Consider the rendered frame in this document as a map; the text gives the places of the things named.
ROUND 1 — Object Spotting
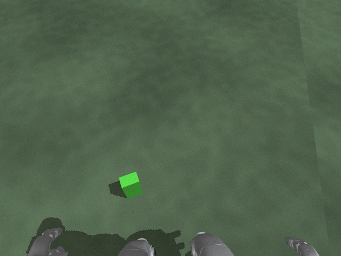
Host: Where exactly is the left robot hand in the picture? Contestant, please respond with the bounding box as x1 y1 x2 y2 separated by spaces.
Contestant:
28 228 68 256

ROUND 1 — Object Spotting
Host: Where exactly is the right robot hand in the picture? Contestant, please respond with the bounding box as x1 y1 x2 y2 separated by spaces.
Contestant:
285 237 319 256

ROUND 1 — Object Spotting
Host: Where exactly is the carton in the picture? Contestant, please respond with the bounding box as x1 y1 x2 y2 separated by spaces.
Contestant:
119 172 143 199

